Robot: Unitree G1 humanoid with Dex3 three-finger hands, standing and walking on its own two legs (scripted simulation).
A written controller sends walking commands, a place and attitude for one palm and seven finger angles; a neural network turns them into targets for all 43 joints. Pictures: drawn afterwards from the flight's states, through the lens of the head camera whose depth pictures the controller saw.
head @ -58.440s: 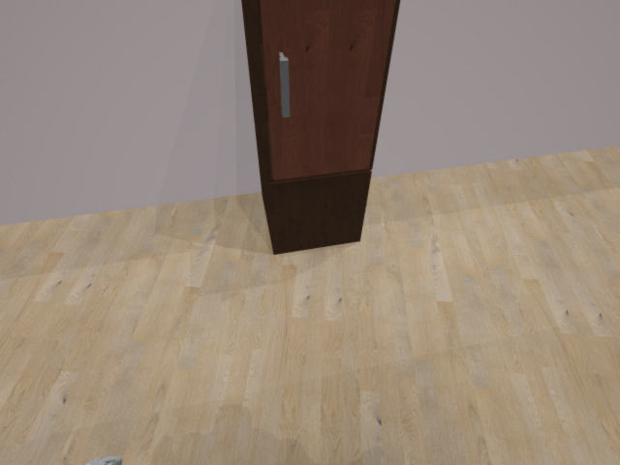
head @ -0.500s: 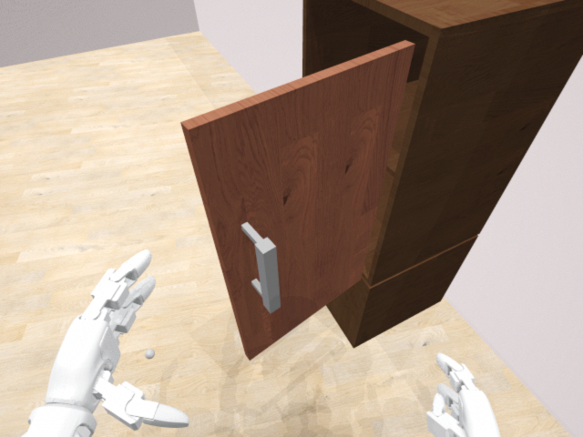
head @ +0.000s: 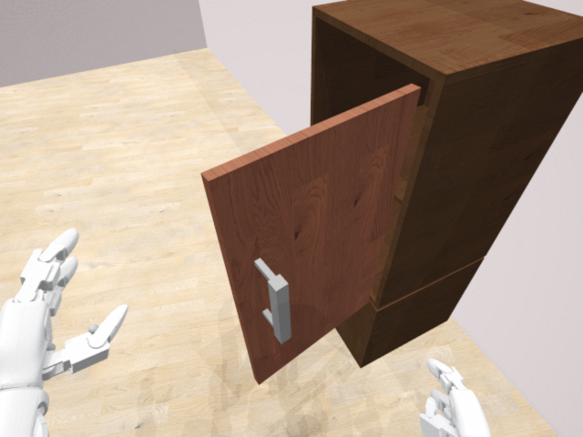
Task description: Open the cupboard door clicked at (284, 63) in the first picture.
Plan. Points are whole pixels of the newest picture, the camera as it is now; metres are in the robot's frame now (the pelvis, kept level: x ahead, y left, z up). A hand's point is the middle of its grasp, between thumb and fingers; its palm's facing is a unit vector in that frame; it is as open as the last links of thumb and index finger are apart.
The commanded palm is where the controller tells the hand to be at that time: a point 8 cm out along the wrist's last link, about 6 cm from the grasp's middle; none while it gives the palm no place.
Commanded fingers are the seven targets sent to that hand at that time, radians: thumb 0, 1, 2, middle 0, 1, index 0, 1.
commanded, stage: draw the hand back to the body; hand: left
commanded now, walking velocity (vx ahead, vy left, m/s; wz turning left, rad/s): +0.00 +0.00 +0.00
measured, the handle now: (272, 302) +0.31 +0.08 +0.00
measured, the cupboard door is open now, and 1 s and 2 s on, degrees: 100 100 100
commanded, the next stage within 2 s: step back with the hand held close in 0.50 s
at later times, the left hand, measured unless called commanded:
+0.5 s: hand (79, 326) +0.18 +0.25 +0.15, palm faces +0.43 -0.81 -0.40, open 7.4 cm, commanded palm +0.13 +0.28 +0.17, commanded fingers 0.00 0.90 0.90 -0.20 -0.30 -0.20 -0.30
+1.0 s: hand (63, 348) +0.16 +0.25 +0.14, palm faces +0.32 -0.80 -0.51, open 7.4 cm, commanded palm +0.10 +0.30 +0.17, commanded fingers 0.00 0.90 0.90 -0.20 -0.30 -0.20 -0.30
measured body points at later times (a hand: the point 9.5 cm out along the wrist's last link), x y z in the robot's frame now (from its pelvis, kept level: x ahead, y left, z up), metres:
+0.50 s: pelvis -0.01 -0.01 +0.00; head -0.03 -0.03 +0.45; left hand +0.15 +0.29 +0.17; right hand +0.17 -0.24 -0.08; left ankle -0.01 +0.10 -0.74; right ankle -0.06 -0.12 -0.74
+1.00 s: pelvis -0.05 +0.00 +0.00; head -0.02 -0.01 +0.45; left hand +0.13 +0.29 +0.17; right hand +0.13 -0.25 -0.08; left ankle +0.00 +0.10 -0.74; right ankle -0.06 -0.12 -0.74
